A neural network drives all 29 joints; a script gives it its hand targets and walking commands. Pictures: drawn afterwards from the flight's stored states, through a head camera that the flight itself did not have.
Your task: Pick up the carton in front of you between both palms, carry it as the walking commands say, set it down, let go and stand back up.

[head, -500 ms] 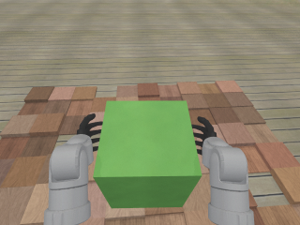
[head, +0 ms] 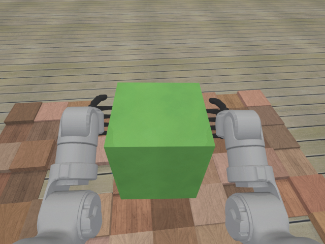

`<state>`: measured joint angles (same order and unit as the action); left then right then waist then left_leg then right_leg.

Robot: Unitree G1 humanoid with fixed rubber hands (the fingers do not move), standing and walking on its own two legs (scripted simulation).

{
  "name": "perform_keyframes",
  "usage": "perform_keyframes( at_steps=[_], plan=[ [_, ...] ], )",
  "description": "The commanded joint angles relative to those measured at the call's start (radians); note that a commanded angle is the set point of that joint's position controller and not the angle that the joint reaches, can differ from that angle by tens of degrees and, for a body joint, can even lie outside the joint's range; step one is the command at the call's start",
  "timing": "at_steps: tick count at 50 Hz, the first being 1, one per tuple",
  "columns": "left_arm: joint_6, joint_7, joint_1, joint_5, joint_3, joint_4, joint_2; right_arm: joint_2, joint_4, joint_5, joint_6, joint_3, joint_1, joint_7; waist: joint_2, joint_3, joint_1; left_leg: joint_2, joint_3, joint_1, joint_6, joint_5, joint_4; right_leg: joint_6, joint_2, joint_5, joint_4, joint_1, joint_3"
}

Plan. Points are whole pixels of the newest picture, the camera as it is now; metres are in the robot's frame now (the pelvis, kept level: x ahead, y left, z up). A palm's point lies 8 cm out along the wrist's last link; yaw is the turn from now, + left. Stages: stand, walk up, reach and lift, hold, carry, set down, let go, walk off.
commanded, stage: carry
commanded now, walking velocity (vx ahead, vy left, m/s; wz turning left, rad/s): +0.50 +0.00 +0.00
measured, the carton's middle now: (158, 143) +0.38 +0.00 +0.05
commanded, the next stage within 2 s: none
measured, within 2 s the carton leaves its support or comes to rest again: neither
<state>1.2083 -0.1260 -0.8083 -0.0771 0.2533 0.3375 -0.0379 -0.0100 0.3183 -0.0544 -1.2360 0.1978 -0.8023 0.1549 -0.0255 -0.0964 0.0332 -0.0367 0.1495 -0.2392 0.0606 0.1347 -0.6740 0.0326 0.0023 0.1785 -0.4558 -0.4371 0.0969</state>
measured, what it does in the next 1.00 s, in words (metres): walks ahead: left foot, then right foot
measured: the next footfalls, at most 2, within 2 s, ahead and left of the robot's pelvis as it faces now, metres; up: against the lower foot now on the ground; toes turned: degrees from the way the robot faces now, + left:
left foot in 0.28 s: +0.33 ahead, +0.11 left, +0.00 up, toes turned +6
right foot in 0.66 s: +0.62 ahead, -0.06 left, +0.01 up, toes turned -5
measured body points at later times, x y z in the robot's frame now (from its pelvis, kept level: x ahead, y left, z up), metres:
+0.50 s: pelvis +0.33 +0.03 +0.01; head +0.38 +0.03 +0.46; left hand +0.71 +0.16 +0.11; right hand +0.68 -0.14 +0.11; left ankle +0.29 +0.10 -0.73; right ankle +0.33 -0.09 -0.66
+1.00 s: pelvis +0.69 +0.01 +0.01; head +0.72 -0.01 +0.46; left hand +1.07 +0.18 +0.13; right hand +1.09 -0.12 +0.13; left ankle +0.85 +0.11 -0.70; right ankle +0.59 -0.06 -0.72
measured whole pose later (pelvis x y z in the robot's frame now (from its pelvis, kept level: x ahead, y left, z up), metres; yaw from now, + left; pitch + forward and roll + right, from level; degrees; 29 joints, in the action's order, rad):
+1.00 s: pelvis +0.69 +0.01 +0.01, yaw +0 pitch +5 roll +0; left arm 1.26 -0.14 -0.83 -0.08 0.25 0.29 0.00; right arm 0.01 0.24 -0.13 -1.32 0.30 -0.84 0.13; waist -0.03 -0.04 -0.10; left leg -0.02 0.06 -0.64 0.04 -0.03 -0.57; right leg 0.09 -0.04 0.30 -0.46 -0.16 0.11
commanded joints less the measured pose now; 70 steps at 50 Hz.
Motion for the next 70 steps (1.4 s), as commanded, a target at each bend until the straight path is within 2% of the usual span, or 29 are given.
perform_keyframes(
  at_steps=[1,3,4,8,12,14,15,16,17,20,24,29,32,33,34,35,38,46,50,52,53,54,55,56,57,59,62,65,70],
  plan=[
    [-0.002,0.23,-0.557,0.375,-0.453,-0.02,1.13,1.183,-0.139,0.44,0.029,-0.475,-0.729,-0.255,0.341,-0.442,-0.11,0.06,-0.035,-0.527,-0.091,0.324,-0.391,0.205,0.292,-0.661,-0.004,0.893,-0.367],
    [-0.001,0.231,-0.557,0.387,-0.466,-0.074,1.155,1.202,-0.137,0.427,0.024,-0.474,-0.708,-0.252,0.18,-0.464,-0.136,0.023,-0.145,-0.739,-0.065,0.43,-0.513,0.248,0.353,-0.465,-0.029,0.977,-0.458],
    [-0.006,0.232,-0.596,0.409,-0.492,-0.142,1.175,1.204,-0.167,0.429,0.026,-0.479,-0.71,-0.249,0.108,-0.468,-0.129,-0.013,-0.186,-0.718,-0.041,0.405,-0.452,0.216,0.349,-0.314,-0.012,0.897,-0.467],
    [-0.016,0.225,-0.782,0.512,-0.613,-0.382,1.23,1.196,-0.3,0.43,0.036,-0.527,-0.735,-0.222,0.127,-0.427,-0.094,-0.007,-0.134,-0.553,-0.048,0.346,-0.269,0.184,0.275,0.015,0.097,0.676,-0.342],
    [-0.008,0.224,-0.712,0.527,-0.682,-0.448,1.22,1.146,-0.383,0.391,0.038,-0.572,-0.644,-0.197,0.178,-0.407,-0.031,0.072,0.038,-0.151,-0.061,0.124,0.069,0.085,0.185,-0.155,0.072,0.447,-0.129],
    [-0.001,0.232,-0.617,0.502,-0.696,-0.445,1.204,1.135,-0.38,0.375,0.035,-0.594,-0.544,-0.203,0.093,-0.476,0.051,0.123,0.122,0.231,-0.038,-0.03,0.143,0.027,0.143,-0.436,-0.172,0.304,0.004],
    [-0.001,0.235,-0.58,0.477,-0.695,-0.449,1.184,1.136,-0.386,0.383,0.033,-0.611,-0.5,-0.216,0.063,-0.503,0.086,0.057,0.042,0.418,-0.027,0.021,0.156,0.007,0.12,-0.349,-0.378,0.149,0.003],
    [0.006,0.242,-0.548,0.457,-0.7,-0.453,1.179,1.131,-0.387,0.374,0.038,-0.628,-0.484,-0.226,-0.156,-0.521,0.075,-0.159,-0.355,0.587,0.062,0.009,0.217,-0.027,0.007,0.144,-0.611,-0.136,-0.003],
    [0.017,0.248,-0.54,0.451,-0.7,-0.441,1.158,1.115,-0.373,0.37,0.038,-0.637,-0.466,-0.236,-0.29,-0.529,0.051,-0.312,-0.687,0.659,0.206,-0.311,0.252,-0.033,-0.081,0.339,-0.842,-0.313,-0.052],
    [0.017,0.248,-0.514,0.422,-0.701,-0.421,1.14,1.162,-0.433,0.432,0.029,-0.698,-0.531,-0.264,-0.021,-0.434,0.047,-0.298,-0.514,0.59,0.197,-0.448,0.193,-0.006,0.04,0.313,-0.838,-0.446,-0.13],
    [0.008,0.223,-0.523,0.406,-0.708,-0.451,1.119,1.161,-0.515,0.504,0.025,-0.732,-0.631,-0.282,-0.074,-0.384,0.046,-0.255,-0.365,0.49,0.149,-0.466,0.243,-0.017,0.034,0.255,-0.514,-0.358,-0.065],
    [0.032,0.186,-0.589,0.391,-0.687,-0.458,1.015,1.062,-0.495,0.534,-0.003,-0.699,-0.686,-0.283,-0.142,-0.334,0.047,-0.107,-0.112,0.32,0.068,-0.623,0.235,-0.006,-0.079,-0.127,-0.075,-0.039,0.095],
    [0.069,0.192,-0.637,0.402,-0.647,-0.396,0.948,1.002,-0.403,0.509,-0.026,-0.657,-0.701,-0.27,-0.119,-0.437,-0.08,-0.069,-0.03,0.094,0.002,-0.58,-0.097,0.061,-0.047,-0.312,-0.014,0.422,0.069],
    [0.08,0.2,-0.659,0.409,-0.632,-0.372,0.939,0.974,-0.366,0.495,-0.034,-0.633,-0.715,-0.265,-0.064,-0.415,-0.137,-0.026,-0.032,-0.006,-0.007,-0.352,-0.286,0.041,0.022,-0.392,0.037,0.503,-0.005],
    [0.084,0.204,-0.691,0.398,-0.606,-0.313,0.886,0.996,-0.334,0.499,-0.056,-0.602,-0.746,-0.258,0.284,-0.5,-0.099,0.124,-0.084,-0.354,-0.051,0.269,-0.529,0.209,0.29,-0.554,0.007,0.808,-0.443],
    [0.094,0.21,-0.679,0.42,-0.595,-0.275,0.928,0.966,-0.306,0.469,-0.068,-0.569,-0.761,-0.248,0.29,-0.524,-0.114,0.099,-0.152,-0.488,-0.022,0.364,-0.689,0.28,0.347,-0.322,0.015,0.835,-0.548],
    [0.109,0.237,-0.819,0.502,-0.574,-0.279,1.046,0.999,-0.265,0.434,-0.085,-0.504,-0.826,-0.22,0.089,-0.42,-0.108,0.017,-0.188,-0.557,0.005,0.251,-0.5,0.199,0.269,-0.279,0.024,0.684,-0.437],
    [0.071,0.287,-0.849,0.514,-0.496,-0.145,1.245,1.115,-0.066,0.297,-0.062,-0.377,-0.705,-0.215,0.098,-0.327,-0.127,0.047,-0.053,-0.473,-0.049,-0.036,-0.019,0.15,0.167,-0.336,0.083,0.523,-0.211],
    [0.023,0.294,-0.84,0.513,-0.528,-0.19,1.274,1.164,-0.113,0.322,-0.021,-0.42,-0.723,-0.228,0.165,-0.311,-0.114,0.052,-0.044,-0.217,0.015,-0.337,0.205,0.093,0.133,-0.394,0.045,0.449,-0.102],
    [0.007,0.288,-0.819,0.515,-0.564,-0.214,1.273,1.162,-0.144,0.34,-0.005,-0.442,-0.702,-0.234,0.13,-0.396,-0.007,0.062,-0.013,0.08,0.031,-0.387,0.262,0.063,0.103,-0.52,-0.212,0.357,-0.029],
    [0.001,0.284,-0.802,0.51,-0.578,-0.219,1.265,1.157,-0.153,0.345,0.003,-0.449,-0.681,-0.241,0.032,-0.416,0.054,0.048,-0.011,0.261,0.016,-0.411,0.315,0.038,0.051,-0.423,-0.403,0.236,0.025],
    [0.001,0.281,-0.771,0.497,-0.577,-0.205,1.252,1.142,-0.127,0.343,0.01,-0.444,-0.639,-0.247,-0.144,-0.381,0.052,-0.052,-0.135,0.436,0.035,-0.586,0.267,0.014,-0.057,0.164,-0.62,-0.04,0.055],
    [0.008,0.276,-0.735,0.482,-0.554,-0.153,1.226,1.105,-0.078,0.334,0.016,-0.418,-0.591,-0.253,-0.233,-0.433,0.029,-0.238,-0.393,0.601,0.139,-0.966,0.128,-0.003,-0.102,0.388,-0.757,-0.234,-0.03],
    [0.012,0.265,-0.684,0.457,-0.52,-0.116,1.236,1.091,-0.071,0.329,0.02,-0.427,-0.572,-0.253,-0.318,-0.573,0.062,-0.375,-0.609,0.711,0.329,-0.558,0.146,-0.017,-0.059,0.405,-1.035,-0.405,-0.136],
    [0.011,0.256,-0.689,0.442,-0.522,-0.152,1.194,1.143,-0.06,0.353,0.029,-0.445,-0.555,-0.261,-0.191,-0.562,0.061,-0.329,-0.644,0.571,0.305,-0.198,0.203,0.021,0.005,0.364,-1.007,-0.405,-0.171],
    [-0.002,0.239,-0.74,0.443,-0.538,-0.225,1.207,1.222,-0.188,0.439,0.043,-0.509,-0.691,-0.272,-0.022,-0.475,0.033,-0.283,-0.6,0.406,0.254,-0.081,0.233,0.014,0.035,0.306,-0.926,-0.414,-0.158],
    [-0.019,0.211,-0.715,0.427,-0.554,-0.291,1.184,1.269,-0.329,0.529,0.06,-0.611,-0.819,-0.268,-0.02,-0.427,0.018,-0.235,-0.502,0.283,0.229,-0.041,0.253,0.002,0.06,0.263,-0.813,-0.39,-0.122],
    [-0.027,0.192,-0.687,0.407,-0.571,-0.34,1.139,1.241,-0.378,0.539,0.066,-0.63,-0.806,-0.259,-0.062,-0.421,0.037,-0.219,-0.388,0.221,0.206,-0.273,0.268,-0.011,0.033,0.225,-0.498,-0.254,-0.043],
    [-0.013,0.18,-0.63,0.401,-0.627,-0.363,1.111,1.191,-0.378,0.526,0.043,-0.649,-0.704,-0.254,-0.079,-0.471,0.002,-0.039,-0.079,0.177,0.047,-0.697,-0.038,0.018,-0.103,-0.291,-0.012,0.184,0.109]
  ],
)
